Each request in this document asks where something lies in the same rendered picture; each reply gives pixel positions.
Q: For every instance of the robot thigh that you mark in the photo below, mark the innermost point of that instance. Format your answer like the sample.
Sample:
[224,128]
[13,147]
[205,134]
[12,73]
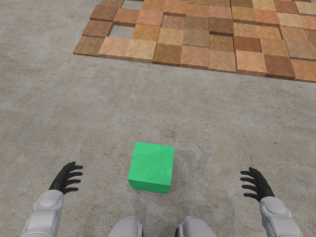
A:
[194,227]
[126,227]

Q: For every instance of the robot right thigh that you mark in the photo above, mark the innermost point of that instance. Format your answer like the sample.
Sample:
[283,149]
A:
[194,227]

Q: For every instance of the robot left forearm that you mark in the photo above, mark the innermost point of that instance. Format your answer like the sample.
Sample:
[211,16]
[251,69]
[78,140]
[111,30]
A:
[46,213]

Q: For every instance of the robot right hand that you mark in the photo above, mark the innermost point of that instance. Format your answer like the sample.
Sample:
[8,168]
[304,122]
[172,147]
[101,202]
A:
[261,187]

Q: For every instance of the robot left hand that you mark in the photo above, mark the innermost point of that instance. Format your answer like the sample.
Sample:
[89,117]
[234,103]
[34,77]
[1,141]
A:
[61,181]

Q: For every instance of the carton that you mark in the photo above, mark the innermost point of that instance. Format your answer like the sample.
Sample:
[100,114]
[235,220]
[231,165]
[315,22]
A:
[151,167]

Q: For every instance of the robot right forearm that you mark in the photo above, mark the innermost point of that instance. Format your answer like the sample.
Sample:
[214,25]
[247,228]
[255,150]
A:
[277,219]

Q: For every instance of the robot left thigh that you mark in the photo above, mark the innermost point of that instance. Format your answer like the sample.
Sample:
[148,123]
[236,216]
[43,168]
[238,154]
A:
[126,227]

